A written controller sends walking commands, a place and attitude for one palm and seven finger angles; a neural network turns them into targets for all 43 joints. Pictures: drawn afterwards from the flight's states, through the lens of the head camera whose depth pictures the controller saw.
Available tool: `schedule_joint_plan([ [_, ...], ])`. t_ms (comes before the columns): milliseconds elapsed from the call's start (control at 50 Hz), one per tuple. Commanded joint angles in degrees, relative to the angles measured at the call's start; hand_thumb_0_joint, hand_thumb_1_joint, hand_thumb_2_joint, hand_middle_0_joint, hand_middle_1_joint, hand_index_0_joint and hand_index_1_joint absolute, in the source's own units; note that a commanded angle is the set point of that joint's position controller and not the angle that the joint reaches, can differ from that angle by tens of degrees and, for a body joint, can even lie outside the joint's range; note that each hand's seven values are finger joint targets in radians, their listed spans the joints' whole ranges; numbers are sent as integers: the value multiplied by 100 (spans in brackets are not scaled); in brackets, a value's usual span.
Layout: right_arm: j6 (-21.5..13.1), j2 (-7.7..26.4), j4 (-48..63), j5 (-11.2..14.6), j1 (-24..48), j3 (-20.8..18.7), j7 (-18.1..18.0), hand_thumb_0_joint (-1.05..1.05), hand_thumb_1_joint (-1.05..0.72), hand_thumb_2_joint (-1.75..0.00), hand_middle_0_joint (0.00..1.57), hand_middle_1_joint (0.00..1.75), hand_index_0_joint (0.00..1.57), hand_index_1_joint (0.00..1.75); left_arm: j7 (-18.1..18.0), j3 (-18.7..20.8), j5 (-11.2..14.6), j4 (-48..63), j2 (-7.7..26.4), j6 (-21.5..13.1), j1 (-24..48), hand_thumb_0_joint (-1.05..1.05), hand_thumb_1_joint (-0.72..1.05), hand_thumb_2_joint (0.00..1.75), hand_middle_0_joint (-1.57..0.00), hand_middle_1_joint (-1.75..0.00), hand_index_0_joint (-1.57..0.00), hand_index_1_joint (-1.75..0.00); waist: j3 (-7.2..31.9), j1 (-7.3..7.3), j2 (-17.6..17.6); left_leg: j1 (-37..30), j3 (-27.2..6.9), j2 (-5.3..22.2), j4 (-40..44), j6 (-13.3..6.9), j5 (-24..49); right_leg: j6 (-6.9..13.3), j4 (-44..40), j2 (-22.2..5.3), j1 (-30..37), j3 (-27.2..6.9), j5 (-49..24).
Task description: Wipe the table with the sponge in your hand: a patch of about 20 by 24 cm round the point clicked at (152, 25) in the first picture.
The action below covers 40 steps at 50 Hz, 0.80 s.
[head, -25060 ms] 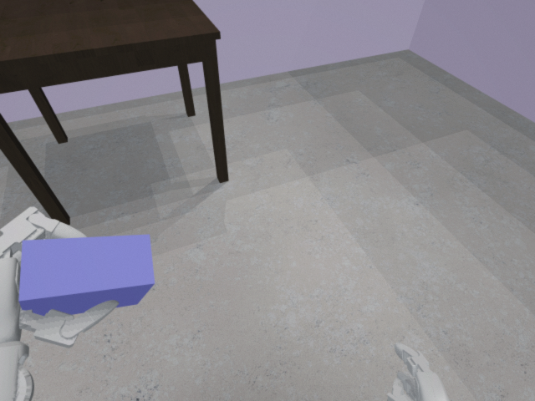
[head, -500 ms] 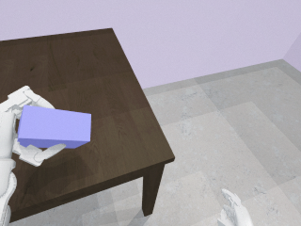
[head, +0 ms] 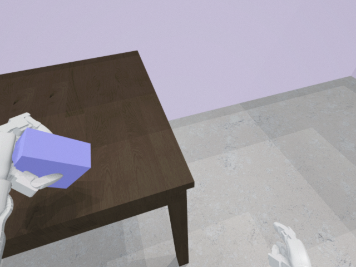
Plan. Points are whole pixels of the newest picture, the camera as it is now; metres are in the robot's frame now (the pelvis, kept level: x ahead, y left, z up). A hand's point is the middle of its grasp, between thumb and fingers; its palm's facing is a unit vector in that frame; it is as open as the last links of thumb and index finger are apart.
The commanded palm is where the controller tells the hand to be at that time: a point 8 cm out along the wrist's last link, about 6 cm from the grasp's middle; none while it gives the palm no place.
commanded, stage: turn the palm down, sponge in hand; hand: left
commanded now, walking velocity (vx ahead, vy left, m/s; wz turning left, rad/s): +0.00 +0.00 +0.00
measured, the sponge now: (59, 163) +0.26 +0.28 +0.14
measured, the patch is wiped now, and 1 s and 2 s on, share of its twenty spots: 0.00 0.00 0.00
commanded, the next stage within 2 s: move the sponge above the wiping area in 1.64 s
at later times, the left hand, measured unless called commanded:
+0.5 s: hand (45, 150) +0.26 +0.29 +0.18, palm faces +0.26 -0.41 -0.87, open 10.0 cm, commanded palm +0.22 +0.31 +0.24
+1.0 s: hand (27, 138) +0.26 +0.31 +0.20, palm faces +0.24 -0.16 -0.96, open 10.0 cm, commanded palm +0.21 +0.31 +0.27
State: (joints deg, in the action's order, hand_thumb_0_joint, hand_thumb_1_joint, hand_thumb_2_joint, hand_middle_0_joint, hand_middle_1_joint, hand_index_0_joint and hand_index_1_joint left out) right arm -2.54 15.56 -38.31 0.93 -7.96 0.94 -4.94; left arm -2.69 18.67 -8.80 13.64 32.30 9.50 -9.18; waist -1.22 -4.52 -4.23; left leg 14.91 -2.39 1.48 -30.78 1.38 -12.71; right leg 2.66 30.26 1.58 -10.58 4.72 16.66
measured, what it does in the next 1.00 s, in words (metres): stands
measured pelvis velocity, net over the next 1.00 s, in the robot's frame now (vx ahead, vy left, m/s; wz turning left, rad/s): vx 0.01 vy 0.03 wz -0.03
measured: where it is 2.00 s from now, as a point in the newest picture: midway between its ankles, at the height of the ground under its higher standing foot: outside the picture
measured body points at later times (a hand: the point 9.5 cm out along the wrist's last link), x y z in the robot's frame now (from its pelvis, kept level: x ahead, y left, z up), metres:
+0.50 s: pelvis +0.03 +0.03 +0.00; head +0.03 -0.01 +0.45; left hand +0.24 +0.31 +0.23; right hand +0.25 -0.20 -0.08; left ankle +0.05 +0.14 -0.73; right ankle +0.00 -0.08 -0.73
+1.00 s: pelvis +0.01 +0.03 +0.01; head +0.02 -0.01 +0.46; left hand +0.24 +0.32 +0.26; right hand +0.28 -0.16 -0.07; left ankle +0.05 +0.14 -0.73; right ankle +0.00 -0.08 -0.73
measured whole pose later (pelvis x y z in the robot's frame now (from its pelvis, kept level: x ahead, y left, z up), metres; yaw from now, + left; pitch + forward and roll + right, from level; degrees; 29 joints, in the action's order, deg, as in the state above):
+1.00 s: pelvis +0.01 +0.03 +0.01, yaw -1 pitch -2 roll +0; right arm 4.8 15.6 -35.3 3.0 1.5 3.9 -5.1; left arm 3.7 5.3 -35.6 27.8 38.9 29.4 -5.4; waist -1.1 -8.1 -6.7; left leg 11.8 0.5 -0.8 -24.4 -0.8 -10.6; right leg 0.4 25.2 -0.8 -8.7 2.0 14.5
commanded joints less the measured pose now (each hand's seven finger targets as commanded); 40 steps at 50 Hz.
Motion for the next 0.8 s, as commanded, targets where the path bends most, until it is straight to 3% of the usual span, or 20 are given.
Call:
schedule_joint_plan([
  [0,-354,530,1203,1,1104,-239,-104,0,-90,-90,20,30,20,30,238,670,-195,1849,1715,-414,887,0,10,130,-120,-160,-120,-160,681,25,454,-182,408,-308,275,-239,61,-348,-1143,-493,-123,-924,476],
  [20,-339,532,1211,20,1093,-248,-99,0,-90,-90,20,30,20,30,191,1050,-201,1990,2080,-466,760,0,10,130,-120,-160,-120,-160,751,-70,306,-266,446,-310,289,-228,155,-307,-1151,-440,-100,-897,513],
  [40,-347,436,1274,-15,1110,-226,-74,0,-90,-90,20,30,20,30,152,950,-183,2190,1825,-554,737,0,10,130,-120,-160,-120,-160,860,-71,341,-261,424,-316,272,-236,302,-316,-1018,-458,-14,-794,115],
  [100,-260,497,1210,-17,838,-320,-23,0,-90,-90,20,30,20,30,-41,1403,-177,2133,1945,-543,-21,0,10,130,-120,-160,-120,-160,1115,-175,371,-329,477,-293,327,-263,855,-350,-650,-322,240,-481,-1169],
  [120,-207,528,1189,9,882,-327,-8,0,-90,-90,20,30,20,30,-152,1634,-236,2105,2153,-433,-166,0,10,130,-120,-160,-120,-160,1139,-241,70,-404,533,-290,350,-244,988,-300,-639,-273,253,-485,-1231],
  [140,-180,444,1266,26,881,-298,25,0,-90,-90,20,30,20,30,-217,1260,-264,2277,1737,-340,-154,0,10,130,-120,-160,-120,-160,1096,-184,48,-374,531,-283,346,-253,1144,-295,-559,-291,263,-379,-1460],
  [220,7,621,1246,132,927,-313,2,0,-90,-90,20,30,20,30,-279,1197,-461,1987,1795,312,-492,0,10,130,-120,-160,-120,-160,798,-148,46,-300,552,-250,343,-257,1238,-292,-560,-205,49,-385,-1527],
  [240,12,578,1316,155,934,-284,-6,0,-90,-90,20,30,20,30,-231,842,-545,2264,1546,369,-165,0,10,130,-120,-160,-120,-160,850,-32,134,-331,519,-237,353,-279,1275,-303,-528,-211,9,-283,-1540],
  [360,-32,583,1441,103,1061,-234,-140,0,-90,-90,20,30,20,30,-117,381,-1189,2972,1644,517,205,0,10,130,-120,-160,-120,-160,1320,-3,85,-719,407,-234,336,-322,1543,-263,-433,-131,-80,-267,-1617],
  [420,42,598,1408,91,1277,-200,-156,0,-90,-90,20,30,20,30,-183,786,-1428,2997,2105,689,177,0,10,130,-120,-160,-120,-160,1391,-169,-79,-738,348,-230,395,-281,1577,-194,-467,-86,70,-356,-1569],
  [440,64,508,1446,83,1255,-160,-125,0,-90,-90,20,30,20,30,-210,463,-1522,3167,1777,699,486,0,10,130,-120,-160,-120,-160,1532,-77,-117,-782,345,-211,388,-279,1737,-187,-422,-140,138,-264,-1679],
  [520,255,580,1328,137,1529,-123,-89,0,-90,-90,20,30,20,30,-262,779,-1723,2528,2143,1238,414,0,10,130,-120,-160,-120,-160,1221,-252,-263,-624,243,-178,605,-185,1545,-106,-561,-59,220,-353,-1385],
  [540,279,513,1398,148,1528,-77,-72,0,-90,-90,20,30,20,30,-206,338,-1751,2653,1742,1307,717,0,10,130,-120,-160,-120,-160,1245,-142,-139,-652,259,-142,617,-197,1638,-129,-555,-126,259,-250,-1502],
  [560,313,591,1353,147,1482,-97,-77,0,-90,-90,20,30,20,30,-169,456,-1813,2465,1981,1427,671,0,10,130,-120,-160,-120,-160,1289,-183,-148,-663,240,-135,664,-193,1628,-126,-577,-109,292,-275,-1481],
  [600,368,622,1384,166,1633,-60,-88,0,-90,-90,20,30,20,30,25,177,-1940,2402,1894,1632,789,0,10,130,-120,-160,-120,-160,1177,-169,-83,-657,213,-129,769,-201,1486,-141,-646,-130,253,-257,-1368],
  [620,372,594,1377,237,1958,1,-79,0,-90,-90,20,30,20,30,119,188,-2014,2310,1942,1795,780,0,10,130,-120,-160,-120,-160,1055,-229,-311,-652,216,-166,805,-172,1355,-92,-697,-52,213,-368,-1203],
  [640,361,557,1456,236,1902,32,-76,0,-90,-90,20,30,20,30,230,-237,-2069,2544,1630,1789,1089,0,10,130,-120,-160,-120,-160,1106,-125,-174,-677,197,-136,841,-191,1334,-124,-692,-113,220,-258,-1192],
  [720,354,551,1484,214,2184,74,-113,0,-90,-90,20,30,20,30,500,-103,-2448,2739,2011,1834,1163,0,10,130,-120,-160,-120,-160,1320,-265,-261,-842,125,-195,916,-242,1328,-80,-746,-20,311,-372,-1147],
  [740,329,513,1536,200,2067,81,-111,0,-90,-90,20,30,20,30,521,-365,-2524,2942,1819,1755,1395,0,10,130,-120,-160,-120,-160,1424,-173,-282,-901,151,-179,890,-258,1417,-92,-718,-90,354,-315,-1201],
  [780,363,564,1454,148,1982,37,-117,0,-90,-90,20,30,20,30,492,-191,-2681,2741,2028,1691,1282,0,10,130,-120,-160,-120,-160,1463,-236,-170,-919,74,-171,945,-269,1408,-77,-737,-87,374,-321,-1167],
])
